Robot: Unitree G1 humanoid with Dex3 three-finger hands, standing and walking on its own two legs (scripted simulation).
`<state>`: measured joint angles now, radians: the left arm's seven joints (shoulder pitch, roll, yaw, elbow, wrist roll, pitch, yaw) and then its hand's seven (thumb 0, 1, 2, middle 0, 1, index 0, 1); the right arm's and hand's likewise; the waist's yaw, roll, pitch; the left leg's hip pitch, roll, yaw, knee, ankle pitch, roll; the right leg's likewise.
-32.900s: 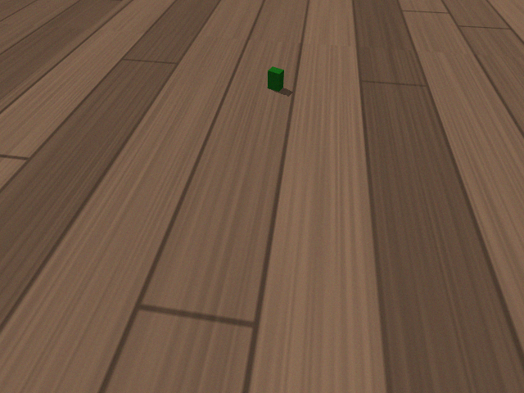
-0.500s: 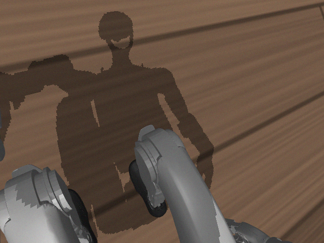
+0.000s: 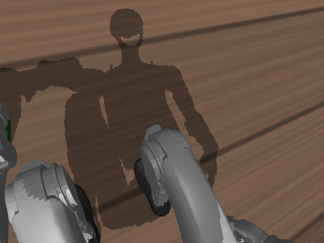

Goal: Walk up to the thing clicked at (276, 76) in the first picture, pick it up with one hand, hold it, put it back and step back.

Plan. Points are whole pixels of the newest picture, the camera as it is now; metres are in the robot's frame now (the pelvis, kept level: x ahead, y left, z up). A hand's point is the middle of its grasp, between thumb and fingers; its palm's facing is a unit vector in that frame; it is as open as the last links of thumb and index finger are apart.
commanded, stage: withdraw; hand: left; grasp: from above
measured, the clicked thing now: out of the picture +0.41 +0.32 -0.26
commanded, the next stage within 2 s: home in 0.68 s
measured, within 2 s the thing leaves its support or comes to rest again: neither
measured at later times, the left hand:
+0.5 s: hand out of the picture +0.43 +0.35 -0.10, palm faces -0.36 -0.32 -0.88, open 13.4 cm
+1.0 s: hand out of the picture +0.37 +0.34 -0.10, palm faces -0.43 -0.19 -0.88, open 12.1 cm
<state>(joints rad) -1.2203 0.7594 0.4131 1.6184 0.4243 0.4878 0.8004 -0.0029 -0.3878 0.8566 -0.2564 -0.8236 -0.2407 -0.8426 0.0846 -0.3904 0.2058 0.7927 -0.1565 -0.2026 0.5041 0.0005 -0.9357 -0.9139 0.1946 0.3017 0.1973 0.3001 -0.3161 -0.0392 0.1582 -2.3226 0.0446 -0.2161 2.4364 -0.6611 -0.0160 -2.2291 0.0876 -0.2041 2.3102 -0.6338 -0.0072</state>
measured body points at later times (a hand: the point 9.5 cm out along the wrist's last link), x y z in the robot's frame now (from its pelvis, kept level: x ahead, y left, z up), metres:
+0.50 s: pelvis +0.00 +0.00 +0.03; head +0.21 +0.06 +0.42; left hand +0.44 +0.36 -0.05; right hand +0.09 -0.26 -0.09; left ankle +0.08 +0.14 -0.29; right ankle +0.11 -0.10 -0.29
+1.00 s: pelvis +0.00 +0.01 +0.05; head +0.23 +0.09 +0.44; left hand +0.39 +0.35 -0.05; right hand +0.11 -0.26 -0.07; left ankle +0.08 +0.14 -0.29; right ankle +0.11 -0.10 -0.29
